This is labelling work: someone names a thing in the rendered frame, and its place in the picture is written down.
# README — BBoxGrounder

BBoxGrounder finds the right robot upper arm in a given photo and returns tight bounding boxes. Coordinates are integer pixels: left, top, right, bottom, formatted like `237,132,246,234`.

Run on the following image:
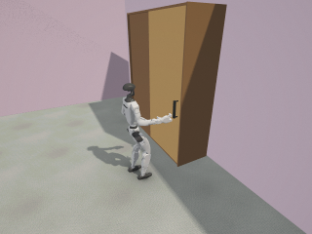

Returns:
131,102,143,123

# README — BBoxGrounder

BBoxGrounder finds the right robot forearm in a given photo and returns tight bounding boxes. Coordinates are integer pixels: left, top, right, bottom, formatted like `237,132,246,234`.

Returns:
138,118,163,126

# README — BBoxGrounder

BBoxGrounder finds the left robot upper arm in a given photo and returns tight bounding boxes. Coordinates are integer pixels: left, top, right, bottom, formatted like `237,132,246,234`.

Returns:
121,97,126,115

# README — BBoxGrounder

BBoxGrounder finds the wardrobe door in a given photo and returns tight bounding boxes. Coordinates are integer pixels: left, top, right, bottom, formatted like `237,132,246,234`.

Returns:
129,12,151,134
148,5,186,162

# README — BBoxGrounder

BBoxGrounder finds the robot left shin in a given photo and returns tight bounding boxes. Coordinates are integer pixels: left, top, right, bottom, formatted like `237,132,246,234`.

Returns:
131,146,141,169

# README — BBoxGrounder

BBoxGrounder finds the robot left thigh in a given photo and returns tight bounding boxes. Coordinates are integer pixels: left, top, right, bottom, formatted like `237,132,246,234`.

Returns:
127,129,140,152

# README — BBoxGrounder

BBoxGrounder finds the handle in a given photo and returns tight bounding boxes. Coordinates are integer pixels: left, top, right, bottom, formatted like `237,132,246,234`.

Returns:
173,100,178,119

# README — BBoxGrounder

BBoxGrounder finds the robot right hand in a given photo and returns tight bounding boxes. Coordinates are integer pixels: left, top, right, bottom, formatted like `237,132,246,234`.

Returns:
156,113,173,124

